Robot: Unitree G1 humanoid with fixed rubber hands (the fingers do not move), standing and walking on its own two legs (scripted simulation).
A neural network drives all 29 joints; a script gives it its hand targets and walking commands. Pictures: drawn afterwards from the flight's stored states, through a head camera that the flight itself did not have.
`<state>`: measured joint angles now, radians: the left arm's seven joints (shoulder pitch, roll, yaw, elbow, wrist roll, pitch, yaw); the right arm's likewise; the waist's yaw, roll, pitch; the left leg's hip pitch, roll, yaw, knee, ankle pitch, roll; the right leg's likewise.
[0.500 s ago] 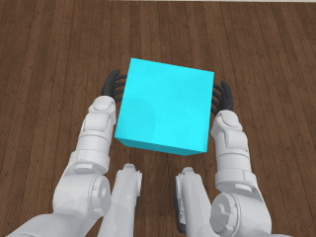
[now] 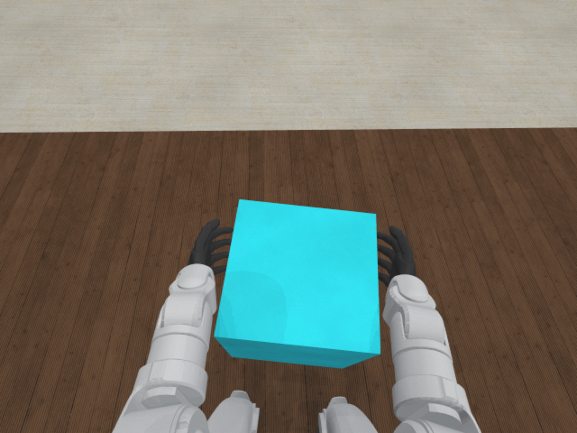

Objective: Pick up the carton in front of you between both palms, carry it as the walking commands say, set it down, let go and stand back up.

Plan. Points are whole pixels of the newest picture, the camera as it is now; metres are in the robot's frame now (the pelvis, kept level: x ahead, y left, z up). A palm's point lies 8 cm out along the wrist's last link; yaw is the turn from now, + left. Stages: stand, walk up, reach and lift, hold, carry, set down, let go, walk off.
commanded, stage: reach and lift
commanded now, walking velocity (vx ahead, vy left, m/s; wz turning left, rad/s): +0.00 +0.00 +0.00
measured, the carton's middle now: (296, 293) +0.33 +0.00 -0.11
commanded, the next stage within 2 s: hold in 1.34 s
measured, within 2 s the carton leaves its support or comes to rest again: neither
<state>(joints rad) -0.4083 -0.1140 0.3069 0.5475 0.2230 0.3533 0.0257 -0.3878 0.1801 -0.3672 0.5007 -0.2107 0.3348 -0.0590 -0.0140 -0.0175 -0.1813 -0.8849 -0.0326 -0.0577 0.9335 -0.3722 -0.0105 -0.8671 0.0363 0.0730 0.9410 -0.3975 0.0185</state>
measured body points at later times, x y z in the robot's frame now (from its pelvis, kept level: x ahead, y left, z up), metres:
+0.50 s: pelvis +0.01 -0.01 +0.06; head -0.03 +0.00 +0.51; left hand +0.31 +0.15 +0.08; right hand +0.32 -0.15 +0.08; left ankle +0.04 +0.12 -0.68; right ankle +0.03 -0.13 -0.68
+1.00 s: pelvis +0.01 +0.00 +0.06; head -0.01 +0.00 +0.51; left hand +0.32 +0.15 +0.09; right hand +0.33 -0.15 +0.09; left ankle +0.04 +0.12 -0.68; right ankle +0.03 -0.13 -0.68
